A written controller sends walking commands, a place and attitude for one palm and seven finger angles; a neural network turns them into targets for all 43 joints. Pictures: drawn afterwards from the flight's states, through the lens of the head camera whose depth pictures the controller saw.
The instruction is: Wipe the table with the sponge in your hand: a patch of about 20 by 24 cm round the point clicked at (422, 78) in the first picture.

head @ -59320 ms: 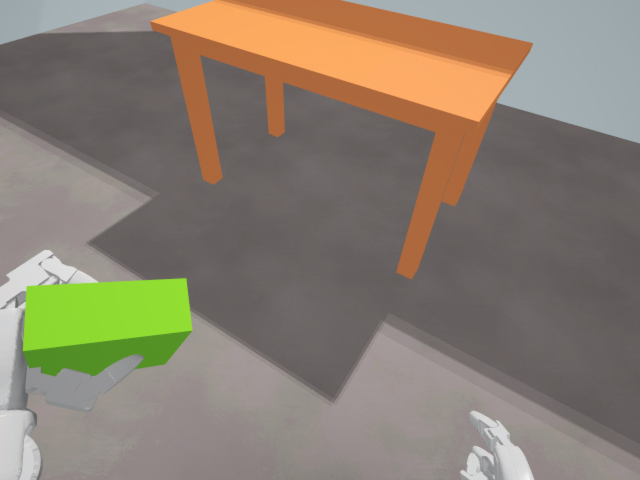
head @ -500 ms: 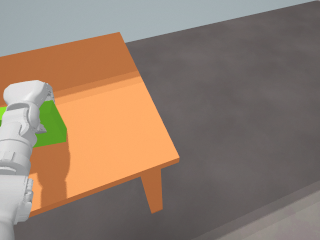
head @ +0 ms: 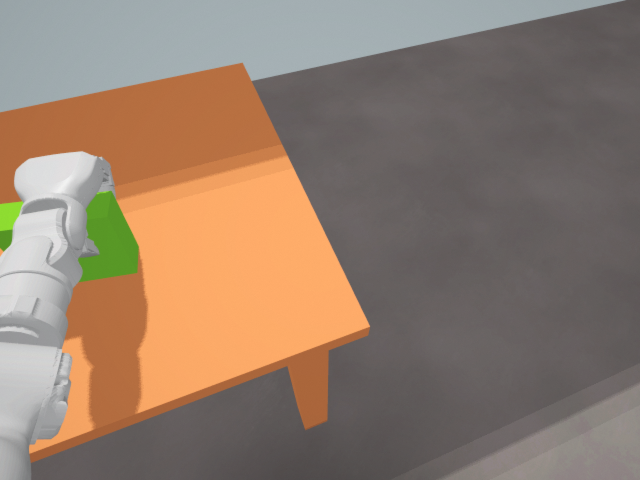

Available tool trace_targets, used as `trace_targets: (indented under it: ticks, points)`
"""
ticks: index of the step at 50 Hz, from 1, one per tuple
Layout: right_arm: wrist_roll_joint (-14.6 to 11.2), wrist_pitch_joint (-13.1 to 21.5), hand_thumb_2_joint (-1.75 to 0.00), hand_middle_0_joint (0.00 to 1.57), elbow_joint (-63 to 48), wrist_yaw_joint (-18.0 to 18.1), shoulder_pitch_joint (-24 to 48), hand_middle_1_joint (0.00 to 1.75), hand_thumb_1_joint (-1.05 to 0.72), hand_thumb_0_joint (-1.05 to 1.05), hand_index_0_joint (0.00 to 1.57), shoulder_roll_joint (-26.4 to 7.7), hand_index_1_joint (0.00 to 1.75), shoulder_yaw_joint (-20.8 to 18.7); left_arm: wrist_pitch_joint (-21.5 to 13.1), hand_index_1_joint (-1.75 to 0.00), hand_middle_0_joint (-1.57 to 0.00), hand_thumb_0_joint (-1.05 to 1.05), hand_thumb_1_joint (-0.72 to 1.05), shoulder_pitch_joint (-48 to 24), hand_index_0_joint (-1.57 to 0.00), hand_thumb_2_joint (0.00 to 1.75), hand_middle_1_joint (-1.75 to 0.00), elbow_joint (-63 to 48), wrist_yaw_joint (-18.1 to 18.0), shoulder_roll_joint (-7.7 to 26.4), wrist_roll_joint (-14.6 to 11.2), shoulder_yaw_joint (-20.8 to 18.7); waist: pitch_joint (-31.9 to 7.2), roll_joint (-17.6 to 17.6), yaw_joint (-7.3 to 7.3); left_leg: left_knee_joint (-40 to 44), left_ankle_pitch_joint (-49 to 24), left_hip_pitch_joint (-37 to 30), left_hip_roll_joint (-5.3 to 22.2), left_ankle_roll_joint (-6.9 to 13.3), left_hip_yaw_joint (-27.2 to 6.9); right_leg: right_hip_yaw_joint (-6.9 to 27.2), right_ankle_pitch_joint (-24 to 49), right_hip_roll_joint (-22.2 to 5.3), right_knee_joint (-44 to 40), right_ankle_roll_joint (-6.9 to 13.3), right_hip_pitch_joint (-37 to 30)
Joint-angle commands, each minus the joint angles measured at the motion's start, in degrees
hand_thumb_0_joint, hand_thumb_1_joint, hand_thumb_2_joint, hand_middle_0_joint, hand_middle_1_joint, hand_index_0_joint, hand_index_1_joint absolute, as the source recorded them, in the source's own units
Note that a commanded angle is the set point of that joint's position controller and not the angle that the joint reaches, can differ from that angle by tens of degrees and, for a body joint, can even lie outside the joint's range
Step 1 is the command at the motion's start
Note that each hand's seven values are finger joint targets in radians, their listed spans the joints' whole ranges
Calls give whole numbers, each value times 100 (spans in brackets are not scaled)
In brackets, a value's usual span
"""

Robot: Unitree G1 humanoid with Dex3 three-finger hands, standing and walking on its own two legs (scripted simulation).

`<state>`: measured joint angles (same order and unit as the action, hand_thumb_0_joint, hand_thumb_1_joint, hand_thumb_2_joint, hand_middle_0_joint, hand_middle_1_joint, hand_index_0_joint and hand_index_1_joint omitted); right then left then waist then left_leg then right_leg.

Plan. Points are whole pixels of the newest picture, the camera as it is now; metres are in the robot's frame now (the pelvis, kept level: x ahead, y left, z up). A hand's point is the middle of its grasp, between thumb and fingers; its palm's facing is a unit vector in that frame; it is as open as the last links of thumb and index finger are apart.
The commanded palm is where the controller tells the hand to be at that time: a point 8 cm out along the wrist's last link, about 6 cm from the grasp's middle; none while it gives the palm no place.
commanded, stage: slide across to the middle lane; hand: left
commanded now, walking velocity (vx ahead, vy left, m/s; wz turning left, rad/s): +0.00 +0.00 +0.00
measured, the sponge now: (79, 250) +0.41 +0.35 +0.02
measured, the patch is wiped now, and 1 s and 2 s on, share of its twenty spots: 0.95 0.95 0.95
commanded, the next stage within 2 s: wipe back along the middle lane in 0.34 s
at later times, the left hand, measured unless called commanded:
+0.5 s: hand (121, 197) +0.46 +0.28 +0.08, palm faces -0.12 +0.02 -0.99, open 9.3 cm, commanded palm +0.44 +0.26 +0.13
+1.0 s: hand (131, 216) +0.42 +0.26 +0.08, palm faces -0.05 +0.00 -1.00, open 9.3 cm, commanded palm +0.39 +0.24 +0.11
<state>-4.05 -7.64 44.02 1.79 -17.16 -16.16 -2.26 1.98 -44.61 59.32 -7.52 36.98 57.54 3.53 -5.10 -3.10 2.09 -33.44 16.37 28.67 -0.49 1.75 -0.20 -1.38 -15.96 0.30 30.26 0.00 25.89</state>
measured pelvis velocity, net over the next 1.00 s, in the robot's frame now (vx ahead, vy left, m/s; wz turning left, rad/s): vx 0.03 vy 0.00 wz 0.01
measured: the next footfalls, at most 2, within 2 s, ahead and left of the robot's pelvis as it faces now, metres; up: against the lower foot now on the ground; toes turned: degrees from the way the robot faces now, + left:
none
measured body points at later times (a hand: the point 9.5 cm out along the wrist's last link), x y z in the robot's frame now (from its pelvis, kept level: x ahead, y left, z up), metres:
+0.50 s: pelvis +0.02 -0.01 +0.00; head +0.07 -0.02 +0.45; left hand +0.46 +0.28 +0.14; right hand +0.12 -0.27 -0.13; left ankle -0.01 +0.10 -0.73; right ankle -0.02 -0.13 -0.73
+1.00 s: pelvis +0.03 +0.00 +0.01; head +0.05 -0.03 +0.46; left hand +0.42 +0.25 +0.14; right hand +0.17 -0.26 -0.12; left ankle -0.01 +0.10 -0.73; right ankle -0.02 -0.13 -0.73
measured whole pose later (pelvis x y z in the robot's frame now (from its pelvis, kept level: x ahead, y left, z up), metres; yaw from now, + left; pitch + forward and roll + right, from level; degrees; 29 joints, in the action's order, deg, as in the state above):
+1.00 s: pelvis +0.03 +0.00 +0.01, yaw +0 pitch +7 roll +0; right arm -4.5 -12.2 39.9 0.1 -9.1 -16.2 -1.0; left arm 18.2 -32.2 38.7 -7.2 24.9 55.1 9.9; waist -5.7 -4.2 -0.4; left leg -28.6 17.0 18.9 -1.3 1.6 -0.2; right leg -1.3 -17.5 -0.4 27.0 0.1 16.8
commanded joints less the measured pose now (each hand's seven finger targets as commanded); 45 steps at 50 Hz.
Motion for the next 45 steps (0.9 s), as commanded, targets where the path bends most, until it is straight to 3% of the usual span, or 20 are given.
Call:
trace_targets:
  ticks: [1, 5, 7, 9, 10, 14, 15, 17, 19, 21, 24, 25, 29, 30, 33, 34, 37, 39, 41, 45]
  points:
    - [12, 169, -90, 20, -420, 44, -82, 30, -90, 0, 20, -890, 30, -290, 3, -160, -120, 0, 10, -2307, -120, 130, -160, -1070, -161, 429, -49, 92, -1584, -79, 281, 413, -1751, -1702, 62, 9, -266, -31, 1145, 239, -362, 347, -180]
    - [29, 156, -90, 20, -409, 49, 33, 30, -90, 0, 20, -833, 30, -289, 68, -160, -120, 0, 10, -2375, -120, 130, -160, -1218, -144, 12, -248, 278, -1706, 44, 296, 414, -1992, -1894, 62, -39, -278, -40, 1331, 228, -372, 333, -305]
    - [38, 110, -90, 20, -414, 44, 92, 30, -90, 0, 20, -864, 30, -263, 168, -160, -120, 0, 10, -2351, -120, 130, -160, -1187, -148, 188, -225, 151, -1681, 220, 256, 415, -2018, -1791, 37, -7, -228, -36, 1510, 209, -397, 323, -486]
    - [40, 66, -90, 20, -423, 39, 165, 30, -90, 0, 20, -881, 30, -252, 282, -160, -120, 0, 10, -2300, -120, 130, -160, -1195, -154, 477, -119, -117, -1764, 73, 124, 452, -2284, -1766, 36, -37, -205, -27, 1706, 191, -368, 368, -628]
    - [50, 47, -90, 20, -450, 12, 173, 30, -90, 0, 20, -842, 30, -233, 320, -160, -120, 0, 10, -2412, -120, 130, -160, -1315, -174, 256, -53, 127, -1791, 36, 200, 400, -2457, -1857, 21, -47, -190, -41, 1838, 193, -311, 349, -631]
    - [60, -33, -90, 20, -513, -13, 310, 30, -90, 0, 20, -854, 30, -218, 549, -160, -120, 0, 10, -2119, -120, 130, -160, -1245, -194, 354, -129, -112, -1814, 189, 59, 408, -2624, -1694, 1, -28, -102, -21, 2234, 173, -332, 353, -956]
    - [46, -50, -90, 20, -513, -12, 301, 30, -90, 0, 20, -845, 30, -203, 604, -160, -120, 0, 10, -2199, -120, 130, -160, -1192, -176, 218, -111, 65, -1773, 343, 168, 400, -2582, -1697, -4, -12, -114, -36, 2243, 163, -303, 315, -971]
    - [44, -63, -90, 20, -529, -10, 310, 30, -90, 0, 20, -848, 30, -204, 696, -160, -120, 0, 10, -2414, -120, 130, -160, -1244, -153, 154, -37, 190, -1741, 311, 221, 410, -2442, -1715, -14, 31, -82, -32, 2206, 152, -349, 297, -922]
    - [53, -59, -90, 20, -532, 16, 337, 30, -90, 0, 20, -844, 30, -207, 719, -160, -120, 0, 10, -2410, -120, 130, -160, -1318, -107, 233, -74, 52, -1819, 223, 164, 411, -2557, -1737, -17, 36, -66, 10, 2363, 148, -363, 324, -1016]
    - [44, -70, -90, 20, -520, 11, 289, 30, -90, 0, 20, -825, 30, -213, 723, -160, -120, 0, 10, -2502, -120, 130, -160, -1303, -48, -113, -84, 368, -1717, 333, 299, 361, -2570, -1811, -12, 44, -90, -32, 2365, 151, -343, 294, -896]
    - [49, -102, -90, 20, -569, 24, 354, 30, -90, 0, 20, -845, 30, -212, 712, -160, -120, 0, 10, -2011, -120, 130, -160, -1320, 47, 108, -169, 77, -1883, 265, 107, 377, -2653, -1721, -51, 59, -24, 29, 2648, 125, -364, 321, -1231]
    - [57, -114, -90, 20, -603, 9, 339, 30, -90, 0, 20, -821, 30, -207, 697, -160, -120, 0, 10, -1920, -120, 130, -160, -1421, 70, -127, -174, 290, -1969, 286, 136, 342, -2821, -1812, -51, 65, -12, 9, 2795, 126, -309, 303, -1289]
    - [31, -197, -90, 20, -708, -19, 480, 30, -90, 0, 20, -857, 30, -220, 773, -160, -120, 0, 10, -1217, -120, 130, -160, -1567, 116, 0, -203, 64, -1851, 407, -16, 393, -2811, -1617, -69, 85, 19, 38, 2985, 114, -357, 317, -1525]
    - [24, -206, -90, 20, -723, -39, 511, 30, -90, 0, 20, -837, 30, -211, 781, -160, -120, 0, 10, -1270, -120, 130, -160, -1750, 117, -256, -216, 326, -1788, 406, 56, 398, -2840, -1719, -58, 88, 18, 10, 2965, 117, -343, 296, -1463]
    - [5, -232, -90, 20, -798, -71, 620, 30, -90, 0, 20, -854, 30, -225, 941, -160, -120, 0, 10, -771, -120, 130, -160, -1914, 114, -380, -258, 361, -1675, 481, -19, 421, -2753, -1702, -70, 102, 17, -6, 2892, 132, -401, 299, -1484]
    - [-8, -237, -90, 20, -813, -77, 693, 30, -90, 0, 20, -850, 30, -228, 970, -160, -120, 0, 10, -782, -120, 130, -160, -2081, 131, -384, -308, 318, -1687, 264, -37, 449, -2855, -1762, -58, 84, -2, 13, 2863, 119, -390, 326, -1462]
    - [-10, -256, -90, 20, -825, -97, 758, 30, -90, 0, 20, -875, 30, -214, 1153, -160, -120, 0, 10, -446, -120, 130, -160, -2082, 118, -349, -270, 297, -1502, 449, -78, 479, -2678, -1717, -73, 95, -12, -25, 2743, 134, -411, 324, -1458]
    - [-35, -258, -90, 20, -912, -116, 902, 30, -90, 0, 20, -830, 30, -199, 1244, -160, -120, 0, 10, -350, -120, 130, -160, -2298, 167, -690, -320, 532, -1492, 407, -83, 519, -2715, -1730, -76, 79, -25, -33, 2688, 126, -401, 333, -1474]
    - [-36, -270, -90, 20, -896, -124, 908, 30, -90, 0, 20, -856, 30, -176, 1354, -160, -120, 0, 10, -184, -120, 130, -160, -2255, 146, -548, -272, 451, -1343, 451, -100, 541, -2611, -1744, -69, 69, -64, -73, 2515, 146, -393, 341, -1387]
    - [-49, -271, -90, 20, -1007, -117, 1041, 30, -90, 0, 20, -824, 30, -136, 1517, -160, -120, 0, 10, -41, -120, 130, -160, -2382, 177, -726, -295, 576, -1304, 540, -124, 575, -2452, -1709, -94, 78, -40, -64, 2427, 139, -401, 333, -1445]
